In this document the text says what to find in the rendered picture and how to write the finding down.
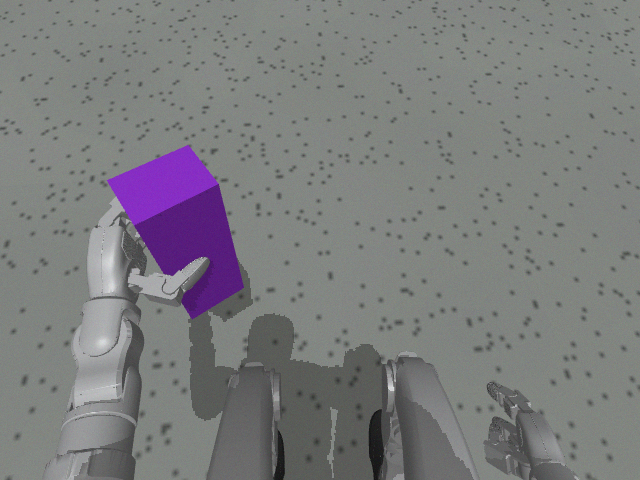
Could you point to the carton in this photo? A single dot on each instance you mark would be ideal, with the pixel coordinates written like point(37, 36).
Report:
point(176, 206)

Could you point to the left robot arm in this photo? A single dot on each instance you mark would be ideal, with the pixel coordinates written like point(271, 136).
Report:
point(98, 428)

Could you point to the left robot hand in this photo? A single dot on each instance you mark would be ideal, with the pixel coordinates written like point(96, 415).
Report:
point(116, 264)

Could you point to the right robot arm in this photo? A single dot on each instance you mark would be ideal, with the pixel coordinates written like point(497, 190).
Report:
point(552, 471)

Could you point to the right robot hand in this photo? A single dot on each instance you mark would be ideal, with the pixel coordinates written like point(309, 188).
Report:
point(530, 443)

